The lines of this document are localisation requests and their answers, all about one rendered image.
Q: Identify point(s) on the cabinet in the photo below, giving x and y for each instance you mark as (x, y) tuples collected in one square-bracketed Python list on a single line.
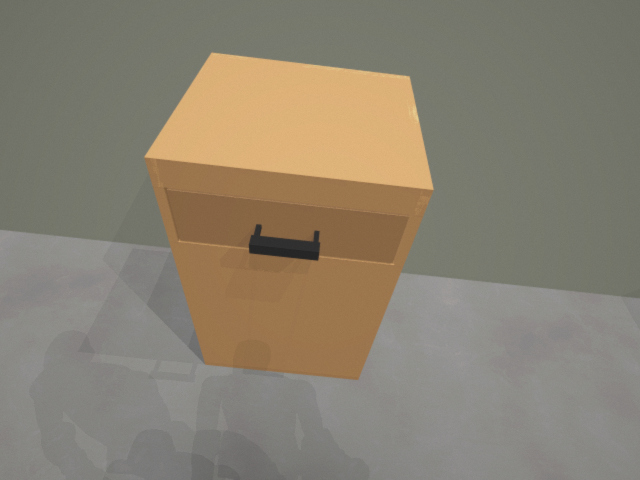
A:
[(302, 133)]

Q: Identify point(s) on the drawer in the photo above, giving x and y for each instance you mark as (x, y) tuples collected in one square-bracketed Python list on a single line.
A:
[(230, 220)]

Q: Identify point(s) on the handle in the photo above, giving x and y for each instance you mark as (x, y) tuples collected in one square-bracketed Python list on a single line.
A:
[(284, 247)]

